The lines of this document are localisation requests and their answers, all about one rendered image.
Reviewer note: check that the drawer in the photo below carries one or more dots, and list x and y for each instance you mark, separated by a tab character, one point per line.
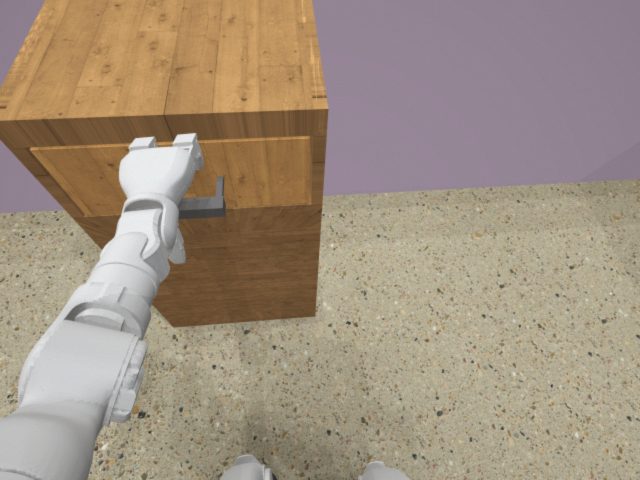
256	172

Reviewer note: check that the robot left upper arm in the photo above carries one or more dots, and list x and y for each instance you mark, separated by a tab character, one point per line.
85	377

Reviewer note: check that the robot shin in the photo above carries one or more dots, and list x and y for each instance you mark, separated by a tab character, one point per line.
376	464
246	459

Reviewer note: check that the cabinet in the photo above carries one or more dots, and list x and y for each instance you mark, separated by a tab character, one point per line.
94	72

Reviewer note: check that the left robot shin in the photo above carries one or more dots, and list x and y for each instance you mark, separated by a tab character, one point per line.
246	459

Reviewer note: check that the handle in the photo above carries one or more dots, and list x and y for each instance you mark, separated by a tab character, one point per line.
204	207

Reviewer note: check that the robot left hand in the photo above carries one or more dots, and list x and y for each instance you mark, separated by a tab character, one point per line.
166	171

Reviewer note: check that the robot left forearm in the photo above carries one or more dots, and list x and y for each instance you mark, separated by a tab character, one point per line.
123	284

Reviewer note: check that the right robot shin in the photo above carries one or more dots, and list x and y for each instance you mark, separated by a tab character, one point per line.
376	464

